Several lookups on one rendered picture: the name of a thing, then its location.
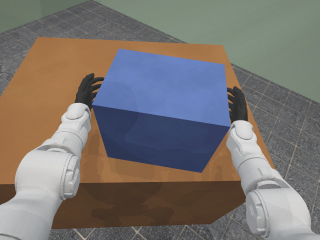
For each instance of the carton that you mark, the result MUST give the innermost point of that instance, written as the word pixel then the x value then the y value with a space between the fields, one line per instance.
pixel 162 110

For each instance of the left robot upper arm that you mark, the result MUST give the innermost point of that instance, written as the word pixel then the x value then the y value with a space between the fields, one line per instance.
pixel 45 179

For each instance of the left robot forearm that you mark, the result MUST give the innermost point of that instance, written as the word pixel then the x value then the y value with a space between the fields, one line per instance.
pixel 71 136

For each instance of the pedestal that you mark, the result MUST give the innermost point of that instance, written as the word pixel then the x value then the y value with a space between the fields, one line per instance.
pixel 112 192

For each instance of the left robot hand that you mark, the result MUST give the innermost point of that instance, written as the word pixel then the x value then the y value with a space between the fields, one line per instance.
pixel 84 94

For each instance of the right robot hand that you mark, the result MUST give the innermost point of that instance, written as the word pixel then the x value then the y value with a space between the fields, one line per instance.
pixel 239 109

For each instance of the right robot forearm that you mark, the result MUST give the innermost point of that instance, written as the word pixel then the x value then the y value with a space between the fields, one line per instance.
pixel 250 163

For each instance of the right robot upper arm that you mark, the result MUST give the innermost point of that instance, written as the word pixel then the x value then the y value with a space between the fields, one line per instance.
pixel 278 214

